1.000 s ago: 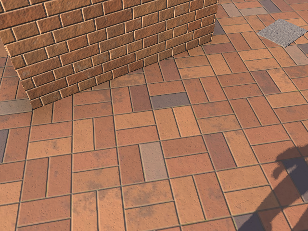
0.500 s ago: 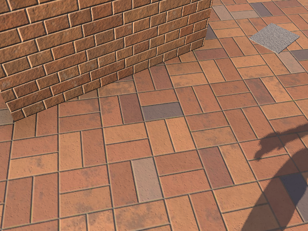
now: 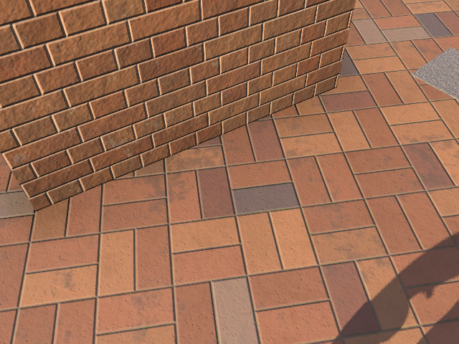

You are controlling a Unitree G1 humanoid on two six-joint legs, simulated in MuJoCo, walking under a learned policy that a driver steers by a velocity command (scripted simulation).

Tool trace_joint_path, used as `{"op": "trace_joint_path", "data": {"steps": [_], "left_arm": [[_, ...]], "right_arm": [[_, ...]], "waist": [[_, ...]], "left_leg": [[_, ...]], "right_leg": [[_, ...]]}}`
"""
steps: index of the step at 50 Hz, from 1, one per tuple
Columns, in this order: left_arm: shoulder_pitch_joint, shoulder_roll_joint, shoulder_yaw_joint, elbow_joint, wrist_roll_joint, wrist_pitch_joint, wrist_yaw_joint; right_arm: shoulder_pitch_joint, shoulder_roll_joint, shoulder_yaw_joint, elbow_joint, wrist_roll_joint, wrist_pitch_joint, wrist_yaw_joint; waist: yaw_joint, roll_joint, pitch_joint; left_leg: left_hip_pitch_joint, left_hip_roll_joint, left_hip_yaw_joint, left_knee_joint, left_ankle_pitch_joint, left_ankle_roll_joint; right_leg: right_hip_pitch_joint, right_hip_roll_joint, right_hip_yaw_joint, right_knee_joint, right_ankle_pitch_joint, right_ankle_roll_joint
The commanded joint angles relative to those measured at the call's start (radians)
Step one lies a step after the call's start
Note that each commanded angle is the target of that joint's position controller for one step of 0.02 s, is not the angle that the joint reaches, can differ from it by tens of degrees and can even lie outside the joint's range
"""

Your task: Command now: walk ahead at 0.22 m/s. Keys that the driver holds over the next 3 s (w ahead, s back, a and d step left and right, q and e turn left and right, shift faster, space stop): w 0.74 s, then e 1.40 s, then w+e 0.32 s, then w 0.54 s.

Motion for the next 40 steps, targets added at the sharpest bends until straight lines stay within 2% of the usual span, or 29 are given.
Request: {"op": "trace_joint_path", "data": {"steps": [1,3,5,7,8,9,10,11,12,13,14,16,20,23,25,27,28,29,30,31,32,33,34,35,36,37,40], "left_arm": [[0.04,0.16,0.041,-0.031,-0.003,0.013,0.003],[0.058,0.157,0.046,-0.022,-0.002,0.014,0.006],[0.047,0.16,0.052,-0.021,-0.006,0.013,0.006],[0.015,0.154,0.056,-0.028,-0.017,0.017,0.005],[-0.014,0.131,0.054,-0.042,-0.016,0.015,0.004],[-0.067,0.073,0.039,-0.079,-0.017,0.006,-0.002],[-0.093,0.032,0.029,-0.107,-0.015,-0.005,-0.012],[-0.135,0.11,0.047,-0.114,0.022,-0.008,-0.017],[-0.121,0.112,0.052,-0.108,0.016,-0.013,-0.028],[-0.103,0.114,0.054,-0.095,0.011,-0.016,-0.034],[-0.102,0.117,0.059,-0.089,0.014,-0.017,-0.04],[-0.13,0.098,0.058,-0.094,0.02,-0.013,-0.045],[-0.274,0.066,0.047,-0.155,0.012,-0.004,-0.044],[-0.359,0.06,0.038,-0.195,0.005,-0.003,-0.044],[-0.374,0.073,0.038,-0.21,0.005,-0.004,-0.041],[-0.319,0.091,0.046,-0.204,0.004,-0.009,-0.033],[-0.231,0.108,0.056,-0.18,0.002,-0.015,-0.026],[-0.07,0.126,0.069,-0.126,0.003,-0.025,-0.017],[0.098,0.175,0.089,-0.076,0.02,-0.036,-0.006],[0.226,0.291,0.116,-0.063,0.043,-0.04,-0.001],[0.185,0.292,0.115,-0.06,0.015,-0.027,-0.012],[0.052,0.253,0.103,-0.077,0.002,-0.025,-0.015],[-0.026,0.173,0.082,-0.092,-0.002,-0.033,-0.019],[-0.063,0.132,0.069,-0.091,-0.001,-0.042,-0.019],[-0.065,0.097,0.057,-0.077,-0.004,-0.049,-0.016],[-0.049,0.078,0.05,-0.065,-0.002,-0.055,-0.014],[0.034,0.095,0.043,-0.029,-0.004,-0.073,-0.007]], "right_arm": [[0.045,-0.078,-0.014,-0.023,-0.003,-0.01,0.013],[0.035,-0.055,-0.01,-0.027,0.002,-0.027,0.017],[0.072,-0.039,-0.008,-0.015,0.009,-0.043,0.014],[0.165,-0.026,-0.008,0.022,0.014,-0.056,0.007],[0.222,-0.047,-0.013,0.041,0.011,-0.063,-0.001],[0.308,-0.099,-0.021,0.053,-0.001,-0.074,-0.012],[0.333,-0.185,-0.044,0.053,0.02,-0.076,-0.015],[0.298,-0.171,-0.048,0.058,0.013,-0.073,-0.017],[0.242,-0.142,-0.041,0.038,0.019,-0.079,-0.013],[0.212,-0.125,-0.039,0.027,0.023,-0.086,-0.009],[0.2,-0.118,-0.037,0.019,0.026,-0.095,-0.009],[0.235,-0.098,-0.032,0.028,0.025,-0.111,-0.008],[0.29,-0.096,-0.029,0.04,0.017,-0.119,-0.003],[0.318,-0.114,-0.031,0.044,0.014,-0.122,-0.003],[0.325,-0.132,-0.035,0.046,0.013,-0.121,-0.005],[0.3,-0.148,-0.039,0.044,0.012,-0.121,-0.007],[0.287,-0.16,-0.042,0.043,0.013,-0.12,-0.007],[0.271,-0.166,-0.044,0.041,0.017,-0.116,-0.006],[0.267,-0.154,-0.04,0.029,0.02,-0.115,-0.003],[0.343,-0.05,-0.018,-0.009,0.053,-0.113,0.011],[0.332,-0.094,-0.037,-0.003,0.039,-0.115,0.016],[0.24,-0.12,-0.049,-0.033,0.03,-0.111,0.017],[0.173,-0.107,-0.045,-0.051,0.023,-0.117,0.022],[0.155,-0.084,-0.044,-0.053,0.02,-0.114,0.024],[0.166,-0.074,-0.044,-0.053,0.004,-0.102,0.028],[0.185,-0.058,-0.043,-0.046,-0.002,-0.088,0.033],[0.144,-0.051,-0.045,-0.07,-0.006,-0.069,0.031]], "waist": [[-0.011,-0.11,0.0],[-0.01,-0.075,0.016],[-0.027,-0.064,0.018],[-0.067,-0.052,0.033],[-0.085,-0.01,0.054],[-0.11,0.14,0.038],[-0.108,0.253,0.085],[-0.088,0.122,0.156],[-0.047,0.095,0.136],[-0.024,0.075,0.122],[-0.011,0.067,0.101],[-0.016,0.052,0.069],[-0.046,0.07,0.09],[-0.069,0.098,0.099],[-0.068,0.107,0.099],[-0.03,0.11,0.073],[0.01,0.107,0.026],[0.082,0.076,-0.056],[0.141,0.041,-0.156],[0.133,-0.186,-0.313],[0.111,-0.19,-0.352],[0.052,-0.119,-0.184],[0.036,-0.04,-0.078],[0.004,-0.037,-0.029],[-0.025,-0.06,-0.006],[-0.041,-0.069,-0.01],[-0.06,-0.053,0.011]], "left_leg": [[0.031,-0.01,0.048,-0.001,-0.017,0.011],[0.032,-0.012,0.053,-0.051,-0.03,0.023],[0.104,-0.029,0.067,-0.161,-0.021,0.044],[0.271,-0.056,0.093,-0.367,0.058,0.073],[0.378,-0.025,0.032,-0.453,0.013,0.092],[0.495,0.16,-0.216,-0.59,-0.167,0.128],[0.516,0.344,-0.517,-0.725,-0.377,0.197],[0.404,0.356,-0.492,-0.71,-0.343,0.224],[0.394,0.306,-0.43,-0.71,-0.275,0.203],[0.402,0.265,-0.353,-0.714,-0.164,0.177],[0.409,0.233,-0.287,-0.71,-0.062,0.163],[0.415,0.199,-0.198,-0.689,0.132,0.16],[0.377,0.171,-0.11,-0.665,0.369,0.167],[0.371,0.169,-0.072,-0.64,0.501,0.161],[0.398,0.188,-0.063,-0.615,0.576,0.155],[0.415,0.201,-0.038,-0.531,0.778,0.137],[0.42,0.195,-0.019,-0.425,0.934,0.122],[0.389,0.163,0.018,-0.24,0.995,0.103],[0.223,0.122,0.04,-0.008,0.808,0.087],[-0.09,-0.013,0.098,0.376,0.286,0.04],[-0.192,-0.087,-0.037,0.558,-0.1,0.055],[-0.261,-0.013,-0.061,0.602,-0.018,0.07],[-0.253,0.03,-0.05,0.548,0.072,0.074],[-0.215,0.06,-0.041,0.486,0.116,0.075],[-0.167,0.077,-0.038,0.438,0.13,0.067],[-0.132,0.081,-0.031,0.413,0.138,0.059],[-0.144,0.065,0.018,0.327,0.15,0.016]], "right_leg": [[-0.065,-0.324,0.375,-0.3,-0.494,-0.115],[-0.046,-0.332,0.384,-0.298,-0.492,-0.118],[-0.054,-0.314,0.361,-0.275,-0.488,-0.111],[-0.136,-0.263,0.307,-0.209,-0.535,-0.084],[-0.236,-0.216,0.255,-0.109,-0.531,-0.056],[-0.39,-0.132,0.142,0.137,-0.472,-0.014],[-0.569,-0.005,-0.001,0.342,-0.375,0.025],[-0.572,-0.078,0.087,0.447,-0.289,0.025],[-0.558,-0.089,0.113,0.477,-0.229,0.033],[-0.542,-0.098,0.115,0.496,-0.186,0.048],[-0.525,-0.104,0.103,0.514,-0.142,0.063],[-0.511,-0.109,0.079,0.545,-0.079,0.085],[-0.496,-0.117,0.039,0.448,-0.003,0.109],[-0.418,-0.104,0.011,0.313,0.02,0.09],[-0.369,-0.093,-0.003,0.252,0.0,0.06],[-0.255,-0.064,-0.017,0.207,-0.038,0.021],[-0.141,-0.033,-0.026,0.184,-0.054,0.001],[0.048,-0.001,-0.041,0.122,-0.022,-0.02],[0.306,-0.085,0.049,0.118,-0.059,-0.048],[0.582,-0.402,0.515,0.031,-0.295,-0.141],[0.536,-0.48,0.824,-0.145,-0.31,-0.189],[0.395,-0.445,0.678,-0.15,-0.362,-0.16],[0.241,-0.405,0.543,-0.176,-0.281,-0.137],[0.147,-0.353,0.443,-0.204,-0.201,-0.105],[0.076,-0.313,0.366,-0.219,-0.115,-0.083],[0.049,-0.292,0.313,-0.228,-0.055,-0.076],[0.042,-0.268,0.222,-0.188,0.455,-0.105]]}}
